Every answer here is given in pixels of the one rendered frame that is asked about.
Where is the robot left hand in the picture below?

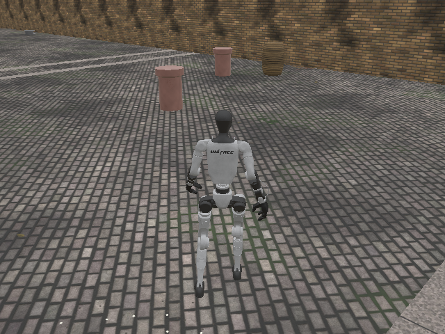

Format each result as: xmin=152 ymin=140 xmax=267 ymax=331
xmin=186 ymin=182 xmax=202 ymax=194

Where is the right robot upper arm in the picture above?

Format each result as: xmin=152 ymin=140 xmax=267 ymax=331
xmin=238 ymin=141 xmax=256 ymax=180

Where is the robot left forearm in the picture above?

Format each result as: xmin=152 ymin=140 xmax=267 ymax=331
xmin=186 ymin=166 xmax=197 ymax=186

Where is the humanoid robot head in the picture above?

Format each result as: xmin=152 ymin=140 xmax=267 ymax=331
xmin=211 ymin=110 xmax=235 ymax=143

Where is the left robot shin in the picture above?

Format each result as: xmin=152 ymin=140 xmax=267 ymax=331
xmin=196 ymin=237 xmax=207 ymax=288

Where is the robot right forearm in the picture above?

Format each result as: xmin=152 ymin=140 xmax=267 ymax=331
xmin=250 ymin=170 xmax=266 ymax=204

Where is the left robot upper arm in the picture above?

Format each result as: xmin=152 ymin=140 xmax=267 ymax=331
xmin=189 ymin=139 xmax=209 ymax=176

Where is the robot right hand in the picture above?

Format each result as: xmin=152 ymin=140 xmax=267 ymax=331
xmin=252 ymin=201 xmax=268 ymax=221

